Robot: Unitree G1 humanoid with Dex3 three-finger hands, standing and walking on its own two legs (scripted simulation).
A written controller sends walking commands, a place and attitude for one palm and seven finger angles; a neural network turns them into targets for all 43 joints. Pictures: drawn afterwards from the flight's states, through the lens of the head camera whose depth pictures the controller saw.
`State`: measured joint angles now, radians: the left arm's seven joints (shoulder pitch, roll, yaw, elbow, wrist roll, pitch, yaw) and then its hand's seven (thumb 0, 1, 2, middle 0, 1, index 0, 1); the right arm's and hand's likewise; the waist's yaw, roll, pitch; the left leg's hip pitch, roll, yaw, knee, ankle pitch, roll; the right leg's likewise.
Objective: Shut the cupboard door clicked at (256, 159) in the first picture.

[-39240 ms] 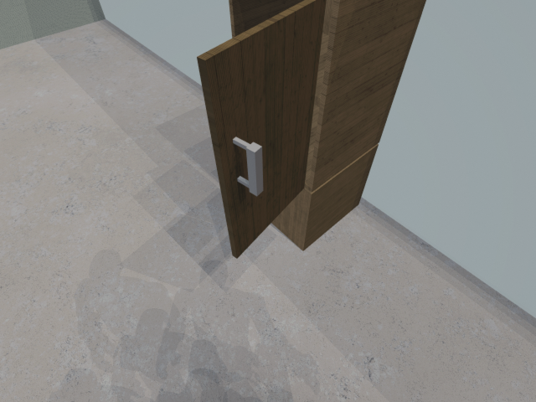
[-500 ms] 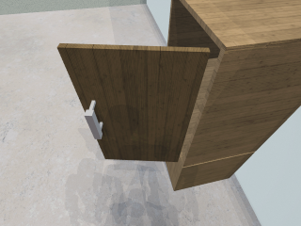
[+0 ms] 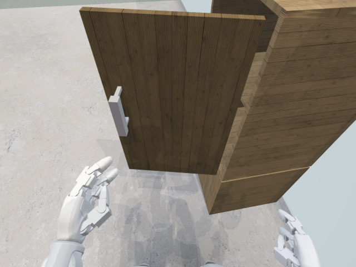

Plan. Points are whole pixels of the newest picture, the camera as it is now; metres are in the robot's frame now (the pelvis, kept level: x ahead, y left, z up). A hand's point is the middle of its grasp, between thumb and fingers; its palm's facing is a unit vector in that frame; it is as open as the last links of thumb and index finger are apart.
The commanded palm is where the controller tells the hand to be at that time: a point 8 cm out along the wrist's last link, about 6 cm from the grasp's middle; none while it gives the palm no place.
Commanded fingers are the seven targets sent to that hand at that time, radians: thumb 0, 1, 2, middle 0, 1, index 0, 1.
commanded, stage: raise the hand and make a fist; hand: left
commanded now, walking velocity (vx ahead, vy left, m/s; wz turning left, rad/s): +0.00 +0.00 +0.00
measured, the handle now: (121, 111) +0.48 +0.17 +0.07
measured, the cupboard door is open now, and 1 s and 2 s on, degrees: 75 75 75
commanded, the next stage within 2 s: bring the fist close to the handle in 1.62 s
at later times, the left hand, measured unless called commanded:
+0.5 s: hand (87, 230) +0.19 +0.19 +0.03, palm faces -0.02 -1.00 -0.03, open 4.4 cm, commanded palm +0.17 +0.24 +0.03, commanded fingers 0.00 0.90 0.90 -0.93 -1.10 -0.93 -1.10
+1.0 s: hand (73, 215) +0.21 +0.21 +0.06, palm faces -0.02 -1.00 -0.05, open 3.1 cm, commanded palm +0.19 +0.27 +0.06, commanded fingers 0.00 0.90 0.90 -1.30 -1.50 -1.30 -1.50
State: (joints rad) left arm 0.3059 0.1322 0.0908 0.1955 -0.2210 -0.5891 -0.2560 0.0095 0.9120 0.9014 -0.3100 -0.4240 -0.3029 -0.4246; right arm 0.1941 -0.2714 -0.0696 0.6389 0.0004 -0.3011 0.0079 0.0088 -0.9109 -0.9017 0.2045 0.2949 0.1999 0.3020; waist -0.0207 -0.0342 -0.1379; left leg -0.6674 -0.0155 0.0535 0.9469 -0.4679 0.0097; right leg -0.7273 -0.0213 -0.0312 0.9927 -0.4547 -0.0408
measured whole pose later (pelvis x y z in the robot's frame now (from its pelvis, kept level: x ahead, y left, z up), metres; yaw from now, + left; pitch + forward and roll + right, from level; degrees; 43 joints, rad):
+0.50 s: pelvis -0.03 +0.02 -0.03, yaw +1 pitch +13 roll -2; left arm 0.40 0.23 0.09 -0.10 -0.25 -0.28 -0.20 0.02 0.89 0.90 -0.76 -0.91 -0.75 -0.91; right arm 0.31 -0.20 0.06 0.51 0.02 -0.21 -0.05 0.01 -0.90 -0.90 0.21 0.30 0.21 0.30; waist -0.01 0.04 -0.12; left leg -0.87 0.00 0.00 1.14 -0.51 0.03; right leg -0.87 -0.01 -0.08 1.09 -0.46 -0.02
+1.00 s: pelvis +0.00 +0.03 -0.01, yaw +2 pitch +13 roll -3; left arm 0.42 0.25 0.12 -0.15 -0.26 -0.30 -0.25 0.02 0.90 0.90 -1.21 -1.41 -1.21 -1.41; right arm 0.23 -0.23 0.04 0.43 0.02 -0.18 -0.04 0.01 -0.90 -0.90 0.21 0.30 0.20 0.30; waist 0.02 0.03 -0.13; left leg -0.77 -0.01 -0.01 1.08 -0.53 0.04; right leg -0.76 -0.01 -0.09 1.01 -0.47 -0.01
